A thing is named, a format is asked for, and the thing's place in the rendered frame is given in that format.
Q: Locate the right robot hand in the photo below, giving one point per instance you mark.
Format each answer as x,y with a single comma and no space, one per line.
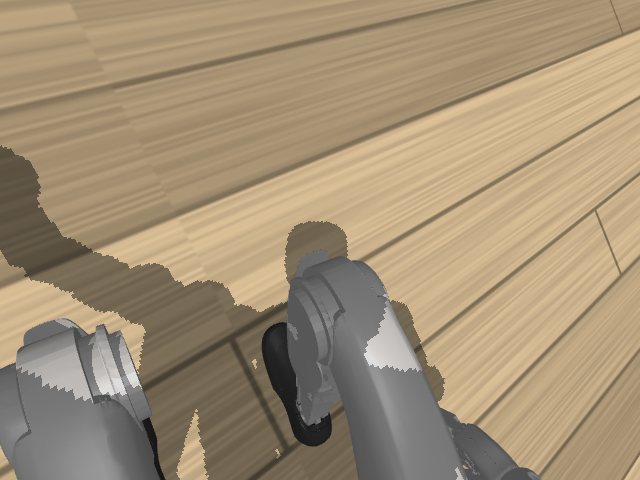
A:
478,451

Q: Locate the left robot foot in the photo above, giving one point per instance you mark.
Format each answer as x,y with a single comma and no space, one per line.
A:
153,441

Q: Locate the right robot foot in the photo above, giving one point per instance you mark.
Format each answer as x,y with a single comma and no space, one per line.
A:
283,380

